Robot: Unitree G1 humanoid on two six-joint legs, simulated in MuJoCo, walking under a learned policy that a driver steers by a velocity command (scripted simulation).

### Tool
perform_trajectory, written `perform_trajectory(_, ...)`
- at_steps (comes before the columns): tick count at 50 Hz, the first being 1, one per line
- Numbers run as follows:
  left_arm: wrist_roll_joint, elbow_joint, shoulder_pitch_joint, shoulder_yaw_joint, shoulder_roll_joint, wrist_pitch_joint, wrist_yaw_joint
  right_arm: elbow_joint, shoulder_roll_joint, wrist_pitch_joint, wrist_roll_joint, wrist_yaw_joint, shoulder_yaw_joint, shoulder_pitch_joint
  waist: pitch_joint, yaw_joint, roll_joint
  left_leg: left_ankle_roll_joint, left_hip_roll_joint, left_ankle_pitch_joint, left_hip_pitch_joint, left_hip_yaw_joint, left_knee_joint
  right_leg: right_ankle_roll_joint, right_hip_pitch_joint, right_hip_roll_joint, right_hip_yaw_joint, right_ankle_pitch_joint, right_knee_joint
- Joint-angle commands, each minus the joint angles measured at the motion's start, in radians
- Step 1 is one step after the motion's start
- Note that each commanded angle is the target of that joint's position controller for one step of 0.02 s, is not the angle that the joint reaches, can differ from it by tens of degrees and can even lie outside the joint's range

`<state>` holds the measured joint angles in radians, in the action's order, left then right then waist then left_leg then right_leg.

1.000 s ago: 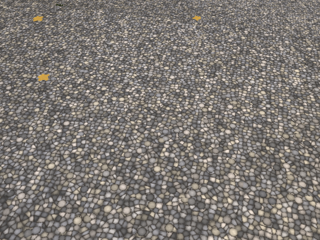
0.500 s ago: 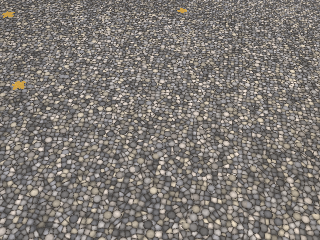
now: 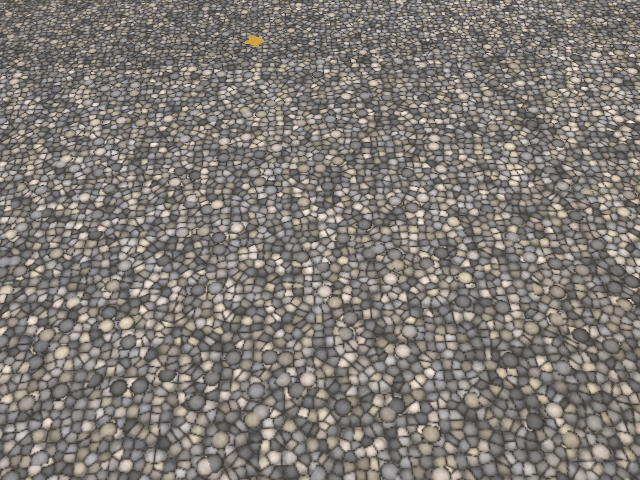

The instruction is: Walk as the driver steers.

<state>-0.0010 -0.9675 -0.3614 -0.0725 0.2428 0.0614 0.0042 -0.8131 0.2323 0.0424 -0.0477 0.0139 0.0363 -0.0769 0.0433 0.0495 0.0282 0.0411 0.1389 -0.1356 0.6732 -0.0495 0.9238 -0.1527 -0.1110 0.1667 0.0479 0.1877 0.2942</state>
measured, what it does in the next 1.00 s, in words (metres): walks ahead: left foot, then right foot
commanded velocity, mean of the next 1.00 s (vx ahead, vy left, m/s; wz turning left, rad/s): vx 0.50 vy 0.00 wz -0.10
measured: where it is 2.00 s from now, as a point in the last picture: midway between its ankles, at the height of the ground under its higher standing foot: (354, 245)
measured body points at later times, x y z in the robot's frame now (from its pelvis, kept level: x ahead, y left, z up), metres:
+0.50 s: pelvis +0.29 +0.06 +0.00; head +0.31 +0.07 +0.45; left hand +0.40 +0.31 -0.13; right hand +0.30 -0.20 -0.13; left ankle +0.30 +0.13 -0.74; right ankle +0.31 -0.08 -0.67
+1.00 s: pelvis +0.56 -0.02 +0.00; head +0.58 -0.03 +0.45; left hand +0.62 +0.24 -0.13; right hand +0.60 -0.28 -0.14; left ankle +0.56 +0.13 -0.66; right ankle +0.56 -0.08 -0.74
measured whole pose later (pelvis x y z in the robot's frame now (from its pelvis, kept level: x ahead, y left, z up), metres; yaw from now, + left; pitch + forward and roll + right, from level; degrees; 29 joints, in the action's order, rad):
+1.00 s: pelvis +0.56 -0.02 +0.00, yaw -4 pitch +0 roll +0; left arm 0.01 -0.94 -0.30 -0.04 0.23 0.09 0.01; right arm -0.91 0.25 0.04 -0.03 0.03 0.05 -0.27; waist 0.03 0.00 0.04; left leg -0.05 0.07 -0.27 0.50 0.00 1.07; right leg -0.10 -0.17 0.07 -0.09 0.16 0.32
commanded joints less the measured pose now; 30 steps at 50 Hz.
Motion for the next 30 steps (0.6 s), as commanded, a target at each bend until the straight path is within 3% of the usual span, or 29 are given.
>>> perform_trajectory(1, -0.002, 0.037, -0.09, -0.021, 0.122, 0.012, -0.004, 0.068, 0.065, -0.002, 0.004, 0.008, 0.01, 0.052, -0.003, 0.018, -0.071, 0.003, -0.035, 0.131, 0.027, 0.059, -0.11, -0.05, 0.042, -0.26, 0.206, -0.365, -0.098)
perform_trajectory(6, 0.013, 0.024, -0.165, -0.009, 0.116, 0.014, -0.018, 0.123, 0.06, 0.009, 0.013, 0.02, -0.005, 0.191, 0.017, 0.069, -0.093, -0.032, -0.079, 0.144, 0.041, 0.091, -0.268, -0.041, 0.189, -0.284, 0.199, -0.489, -0.063)
perform_trajectory(8, 0.021, 0.022, -0.169, -0.007, 0.128, 0.015, -0.025, 0.142, 0.068, 0.018, 0.018, 0.022, -0.006, 0.211, 0.024, 0.065, -0.104, -0.058, -0.099, 0.11, 0.006, 0.095, -0.328, -0.047, 0.231, -0.311, 0.207, -0.553, -0.038)
perform_trajectory(10, 0.024, 0.03, -0.121, -0.008, 0.149, 0.021, -0.029, 0.126, 0.091, 0.026, 0.021, 0.016, 0.001, 0.121, 0.005, 0.002, -0.118, -0.097, -0.134, 0.045, -0.151, 0.097, -0.396, -0.021, 0.214, -0.322, 0.186, -0.72, 0.024)
perform_trajectory(11, 0.025, 0.031, -0.106, -0.01, 0.163, 0.025, -0.028, 0.098, 0.115, 0.031, 0.023, 0.007, 0.012, 0.029, -0.038, -0.037, -0.126, -0.117, -0.169, 0.003, -0.275, 0.107, -0.41, -0.007, 0.206, -0.316, 0.176, -0.858, 0.109)
perform_trajectory(12, 0.025, 0.029, -0.089, -0.01, 0.169, 0.027, -0.022, 0.052, 0.137, 0.038, 0.025, -0.005, 0.025, -0.12, -0.111, -0.108, -0.102, -0.142, -0.183, 0.029, -0.447, 0.113, -0.468, 0.009, 0.184, -0.286, 0.144, -0.892, 0.27)
perform_trajectory(13, 0.017, 0.044, -0.08, -0.003, 0.147, 0.033, -0.016, 0.018, 0.177, 0.047, 0.007, -0.02, 0.039, -0.282, -0.212, -0.178, -0.066, -0.182, -0.068, 0.006, -0.698, 0.003, -0.47, 0.02, 0.03, -0.251, 0.123, -0.68, 0.488)
perform_trajectory(14, -0.025, 0.065, -0.194, 0.017, 0.047, 0.034, -0.009, 0.009, 0.29, 0.045, -0.021, -0.026, 0.068, -0.395, -0.376, -0.153, 0.152, -0.311, 0.23, -0.06, -1.005, -0.439, -0.48, 0.07, -0.276, -0.101, 0.034, -0.142, 0.872)
perform_trajectory(15, -0.007, 0.05, -0.207, 0.004, 0.114, 0.03, -0.013, -0.011, 0.246, 0.028, 0.009, -0.01, 0.067, -0.367, -0.371, -0.129, 0.157, -0.359, 0.29, -0.091, -0.977, -0.699, -0.619, 0.065, -0.43, -0.046, 0.049, 0.315, 1.014)
perform_trajectory(16, 0.017, 0.062, -0.121, -0.001, 0.129, 0.023, -0.013, 0.006, 0.178, 0.023, 0.028, -0.004, 0.051, -0.254, -0.174, -0.088, 0.052, -0.337, 0.246, -0.191, -0.806, -0.558, -0.644, 0.061, -0.491, -0.117, 0.068, 0.231, 1.041)
perform_trajectory(17, 0.024, 0.079, -0.047, 0.006, 0.111, 0.025, -0.004, 0.016, 0.116, 0.027, 0.03, 0.001, 0.036, -0.183, -0.081, -0.078, -0.014, -0.311, 0.197, -0.156, -0.673, -0.425, -0.68, 0.062, -0.489, -0.156, 0.063, 0.163, 0.983)
perform_trajectory(18, 0.025, 0.088, -0.018, 0.008, 0.093, 0.02, 0.003, 0.007, 0.091, 0.033, 0.024, 0.0, 0.027, -0.165, -0.029, -0.057, -0.005, -0.28, 0.145, -0.085, -0.591, -0.325, -0.71, 0.062, -0.469, -0.187, 0.05, 0.137, 0.928)
perform_trajectory(20, 0.042, 0.084, -0.038, 0.013, 0.07, -0.002, 0.017, -0.025, 0.075, 0.046, 0.029, -0.003, 0.019, -0.185, -0.016, -0.021, 0.042, -0.249, 0.084, 0.035, -0.507, -0.207, -0.747, 0.08, -0.405, -0.214, 0.027, 0.113, 0.86)
perform_trajectory(23, 0.044, 0.103, 0.01, 0.019, 0.053, -0.015, 0.029, -0.062, 0.101, 0.065, 0.04, 0.001, 0.026, -0.249, -0.01, -0.015, 0.045, -0.263, 0.066, 0.149, -0.511, -0.131, -0.785, 0.103, -0.46, -0.239, -0.016, 0.055, 0.8)
perform_trajectory(26, 0.042, 0.155, 0.16, 0.027, 0.05, -0.017, 0.034, -0.086, 0.103, 0.064, 0.041, 0.002, 0.025, -0.301, 0.026, -0.041, 0.037, -0.257, 0.038, 0.194, -0.537, -0.072, -0.818, 0.128, -0.545, -0.267, -0.055, -0.055, 0.659)
perform_trajectory(30, 0.032, 0.204, 0.315, 0.046, 0.021, -0.012, 0.038, -0.113, 0.112, 0.063, 0.044, 0.0, 0.026, -0.364, 0.032, -0.082, 0.043, -0.228, 0.013, 0.296, -0.571, -0.008, -0.805, 0.136, -0.491, -0.245, -0.103, -0.18, 0.42)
